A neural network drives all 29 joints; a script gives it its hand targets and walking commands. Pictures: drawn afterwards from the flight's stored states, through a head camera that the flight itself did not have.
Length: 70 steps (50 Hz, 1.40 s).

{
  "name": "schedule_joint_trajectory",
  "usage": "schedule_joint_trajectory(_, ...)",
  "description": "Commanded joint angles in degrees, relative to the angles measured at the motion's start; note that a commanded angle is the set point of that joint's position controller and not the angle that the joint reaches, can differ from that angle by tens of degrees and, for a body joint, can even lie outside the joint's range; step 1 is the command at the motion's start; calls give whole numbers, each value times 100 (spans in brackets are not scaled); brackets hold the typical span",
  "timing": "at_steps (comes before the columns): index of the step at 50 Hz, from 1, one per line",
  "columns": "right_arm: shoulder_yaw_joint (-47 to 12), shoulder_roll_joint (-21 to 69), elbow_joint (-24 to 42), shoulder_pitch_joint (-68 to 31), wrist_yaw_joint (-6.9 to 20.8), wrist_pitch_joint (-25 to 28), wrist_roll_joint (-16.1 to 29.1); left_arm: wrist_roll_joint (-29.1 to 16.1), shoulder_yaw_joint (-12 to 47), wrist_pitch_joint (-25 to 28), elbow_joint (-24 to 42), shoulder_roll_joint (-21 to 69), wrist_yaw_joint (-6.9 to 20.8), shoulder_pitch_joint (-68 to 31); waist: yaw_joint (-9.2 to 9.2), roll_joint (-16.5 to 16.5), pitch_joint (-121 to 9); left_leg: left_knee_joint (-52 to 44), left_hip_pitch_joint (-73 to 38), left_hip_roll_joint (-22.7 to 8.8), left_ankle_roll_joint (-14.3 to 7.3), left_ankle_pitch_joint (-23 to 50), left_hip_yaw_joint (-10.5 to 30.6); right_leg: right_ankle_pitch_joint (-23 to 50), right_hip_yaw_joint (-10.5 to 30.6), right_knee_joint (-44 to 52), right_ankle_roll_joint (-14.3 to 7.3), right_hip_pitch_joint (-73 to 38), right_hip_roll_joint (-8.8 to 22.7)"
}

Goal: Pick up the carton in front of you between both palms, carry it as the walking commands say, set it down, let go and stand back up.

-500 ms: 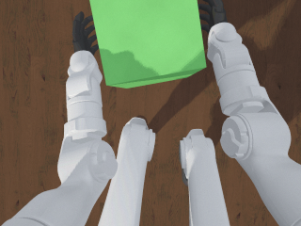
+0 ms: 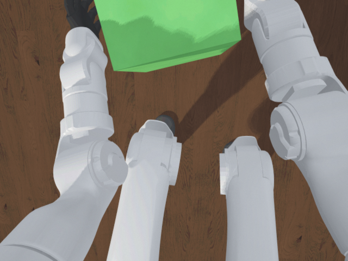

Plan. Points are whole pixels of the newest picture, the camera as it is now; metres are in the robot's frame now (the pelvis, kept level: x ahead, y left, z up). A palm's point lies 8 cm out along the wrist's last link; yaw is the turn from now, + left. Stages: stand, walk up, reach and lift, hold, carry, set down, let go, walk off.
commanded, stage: set down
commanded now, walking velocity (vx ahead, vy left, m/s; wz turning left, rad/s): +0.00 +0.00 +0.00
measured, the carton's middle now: (169, 11) +0.53 +0.12 -0.25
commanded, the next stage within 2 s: none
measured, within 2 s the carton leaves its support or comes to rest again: rests again in 0.48 s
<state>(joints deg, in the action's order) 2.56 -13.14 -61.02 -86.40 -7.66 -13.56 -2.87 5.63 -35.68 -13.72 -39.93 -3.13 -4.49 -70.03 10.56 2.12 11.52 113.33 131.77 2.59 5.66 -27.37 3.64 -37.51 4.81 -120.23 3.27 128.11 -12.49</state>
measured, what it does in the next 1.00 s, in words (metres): stands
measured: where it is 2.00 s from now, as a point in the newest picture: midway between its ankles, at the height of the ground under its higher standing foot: (196, 169)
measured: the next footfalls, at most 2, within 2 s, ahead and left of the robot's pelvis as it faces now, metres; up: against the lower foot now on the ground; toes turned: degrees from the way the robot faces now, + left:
none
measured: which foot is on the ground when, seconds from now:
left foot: down 0.00-1.00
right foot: down 0.00-1.00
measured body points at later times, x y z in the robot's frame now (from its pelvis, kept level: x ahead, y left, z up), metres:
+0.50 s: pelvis +0.00 -0.01 -0.01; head +0.37 +0.01 +0.24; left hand +0.47 +0.26 -0.19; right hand +0.57 -0.03 -0.20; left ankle +0.13 +0.14 -0.37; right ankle +0.08 -0.11 -0.37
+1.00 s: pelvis -0.01 -0.01 -0.02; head +0.36 +0.00 +0.22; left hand +0.47 +0.26 -0.20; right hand +0.57 -0.03 -0.21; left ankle +0.13 +0.14 -0.37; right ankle +0.08 -0.11 -0.37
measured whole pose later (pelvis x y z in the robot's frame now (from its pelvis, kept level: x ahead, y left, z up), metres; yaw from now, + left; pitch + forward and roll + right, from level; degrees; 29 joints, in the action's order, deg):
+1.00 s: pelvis -0.01 -0.01 -0.02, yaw +1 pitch +40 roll +5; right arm 3.6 -15.9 -69.3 -90.9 -1.3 -8.8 -6.0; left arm 8.6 -37.0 -7.9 -57.5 -9.1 1.1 -76.9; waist 11.2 1.4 18.2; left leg 118.1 130.7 0.4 5.6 -27.4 2.0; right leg -37.2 2.5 -126.1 0.1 128.5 -8.5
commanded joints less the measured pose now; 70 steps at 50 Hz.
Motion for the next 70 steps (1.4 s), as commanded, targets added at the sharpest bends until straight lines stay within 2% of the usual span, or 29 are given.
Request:
schedule_joint_trajectory(1,-1304,5358,746,-2516,1153,346,430,-518,2547,117,63,3865,1561,-3583,728,1279,-6795,-257,-3936,208,-172,2780,-1055,2447,-618,1142,-140,-2655,199)
schedule_joint_trajectory(10,-982,4956,295,-2431,1192,439,352,-326,2302,249,-40,3511,1542,-3631,662,1071,-6073,-177,-3510,171,-189,2479,-983,2124,-537,1088,-240,-2144,192)
schedule_joint_trajectory(23,-894,4296,90,-2630,1260,583,372,-235,1890,392,-568,3067,1478,-3518,617,1074,-5233,-40,-3106,143,-270,2188,-863,1821,-438,973,-312,-1727,263)
schedule_joint_trajectory(33,-545,3708,-298,-2281,1309,535,40,-121,1584,441,-940,2633,1469,-3434,409,884,-4463,43,-2652,136,-282,1818,-786,1589,-341,913,-370,-1468,335)
schedule_joint_trajectory(39,-358,3314,-502,-2092,1344,489,-169,20,1316,431,-1157,2286,1431,-3240,308,920,-4030,71,-2401,132,-310,1518,-743,1391,-295,899,-388,-1398,389)
schedule_joint_trajectory(44,-312,2930,-494,-2137,1330,497,-245,111,1082,471,-1275,2046,1358,-3065,337,950,-3956,100,-2343,107,-308,1425,-756,1371,-251,875,-356,-1528,446)
schedule_joint_trajectory(47,-318,2322,-418,-2239,1230,563,-243,185,811,564,-1409,1676,1218,-2816,411,954,-4042,110,-2460,70,-271,1465,-798,1413,-224,848,-292,-1702,507)
schedule_joint_trajectory(50,-253,409,-366,-2052,803,680,-116,196,173,845,-1736,-93,736,-1993,483,950,-4180,150,-2655,-55,-178,1589,-870,1508,-172,862,-202,-1972,649)
schedule_joint_trajectory(52,-378,-1103,-322,-1903,427,765,140,-17,27,1123,-1957,-1605,276,-1425,588,889,-4326,138,-2751,-184,-132,1718,-880,1595,-75,851,-150,-2154,779)
schedule_joint_trajectory(53,-504,-1253,-341,-2001,356,760,288,-176,83,1223,-2056,-1812,153,-1413,669,902,-4373,109,-2762,-237,-147,1777,-865,1605,-23,840,-131,-2197,836)
schedule_joint_trajectory(56,-833,-1253,-220,-2292,371,777,748,-709,414,1434,-2134,-2039,31,-1566,797,1030,-4708,112,-2787,-329,-258,2018,-785,1771,33,746,-120,-2321,951)
schedule_joint_trajectory(60,-1248,-1105,136,-2563,462,793,1164,-1317,1018,1541,-1927,-2061,32,-1901,858,1112,-5349,132,-3120,-406,-307,2458,-708,2001,-19,594,-132,-2618,1009)
schedule_joint_trajectory(66,-1173,-1515,454,-2413,367,698,1168,-1814,1372,1362,-1329,-2135,-127,-1531,767,1150,-6664,-59,-4269,-297,-243,2770,-696,1754,-357,518,-186,-3103,999)
schedule_joint_trajectory(70,-889,-1639,980,-2308,271,517,998,-1876,1434,1110,-523,-2138,-321,-1200,711,1167,-7727,-351,-5286,-140,-243,2886,-793,1545,-635,731,-235,-3418,848)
